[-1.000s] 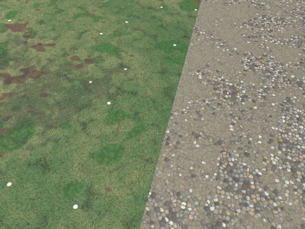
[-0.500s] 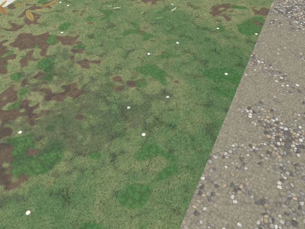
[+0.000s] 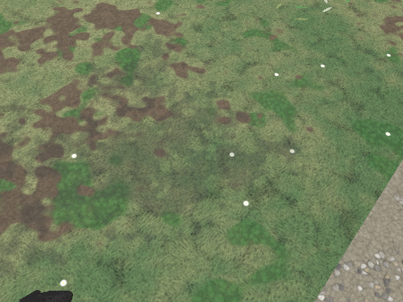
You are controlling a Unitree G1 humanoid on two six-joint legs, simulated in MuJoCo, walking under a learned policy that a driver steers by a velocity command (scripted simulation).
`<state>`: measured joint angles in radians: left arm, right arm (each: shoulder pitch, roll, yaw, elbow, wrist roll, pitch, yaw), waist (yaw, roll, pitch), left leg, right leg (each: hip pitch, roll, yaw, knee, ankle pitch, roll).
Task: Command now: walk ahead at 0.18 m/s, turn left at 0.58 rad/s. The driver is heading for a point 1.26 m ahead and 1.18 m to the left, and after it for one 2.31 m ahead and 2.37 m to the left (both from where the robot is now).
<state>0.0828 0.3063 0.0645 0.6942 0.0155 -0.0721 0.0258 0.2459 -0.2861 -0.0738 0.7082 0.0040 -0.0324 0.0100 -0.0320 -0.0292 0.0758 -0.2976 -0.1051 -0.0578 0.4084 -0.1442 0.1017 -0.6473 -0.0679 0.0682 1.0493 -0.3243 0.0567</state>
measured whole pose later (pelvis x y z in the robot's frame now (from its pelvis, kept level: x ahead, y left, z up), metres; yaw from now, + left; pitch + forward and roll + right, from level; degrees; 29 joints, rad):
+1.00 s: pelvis +0.09 +0.01 +0.00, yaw +35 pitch +2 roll -3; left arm 0.09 0.31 0.09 0.72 0.00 0.02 0.03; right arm 0.21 -0.29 -0.06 0.60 0.00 0.03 -0.03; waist -0.01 -0.03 0.04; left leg -0.29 -0.06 -0.15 0.46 -0.20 0.06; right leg -0.50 0.02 0.07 0.92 -0.34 0.08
